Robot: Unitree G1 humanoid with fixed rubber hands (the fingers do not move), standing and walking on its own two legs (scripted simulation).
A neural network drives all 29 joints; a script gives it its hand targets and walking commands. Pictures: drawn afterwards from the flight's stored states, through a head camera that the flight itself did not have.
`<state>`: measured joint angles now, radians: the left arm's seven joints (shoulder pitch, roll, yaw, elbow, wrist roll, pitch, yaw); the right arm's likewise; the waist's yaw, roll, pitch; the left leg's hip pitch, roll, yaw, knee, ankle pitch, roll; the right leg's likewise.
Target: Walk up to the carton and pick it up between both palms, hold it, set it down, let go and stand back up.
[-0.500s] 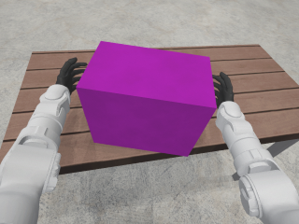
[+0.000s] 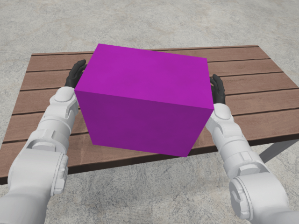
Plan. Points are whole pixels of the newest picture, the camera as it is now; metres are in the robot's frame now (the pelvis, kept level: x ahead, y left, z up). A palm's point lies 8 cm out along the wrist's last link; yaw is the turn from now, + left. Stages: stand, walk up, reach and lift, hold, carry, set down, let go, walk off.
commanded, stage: reach and lift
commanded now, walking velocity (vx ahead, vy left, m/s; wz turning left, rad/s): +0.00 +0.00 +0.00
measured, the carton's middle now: (145, 104) +0.42 -0.03 +0.06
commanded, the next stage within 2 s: none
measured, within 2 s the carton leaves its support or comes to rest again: leaves its support in 1.56 s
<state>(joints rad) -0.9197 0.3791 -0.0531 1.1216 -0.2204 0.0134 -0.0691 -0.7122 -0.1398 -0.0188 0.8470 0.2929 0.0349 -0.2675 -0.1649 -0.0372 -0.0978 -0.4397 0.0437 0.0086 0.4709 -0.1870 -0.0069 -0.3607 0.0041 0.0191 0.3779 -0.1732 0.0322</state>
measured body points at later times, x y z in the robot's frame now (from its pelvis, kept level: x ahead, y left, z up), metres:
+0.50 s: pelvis +0.00 +0.00 +0.00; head +0.04 +0.04 +0.45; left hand +0.48 +0.16 +0.11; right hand +0.39 -0.22 +0.10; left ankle +0.02 +0.12 -0.74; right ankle +0.00 -0.14 -0.74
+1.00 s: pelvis +0.02 +0.00 +0.01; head +0.04 +0.03 +0.46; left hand +0.47 +0.16 +0.11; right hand +0.38 -0.22 +0.10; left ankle +0.02 +0.12 -0.74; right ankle +0.00 -0.14 -0.74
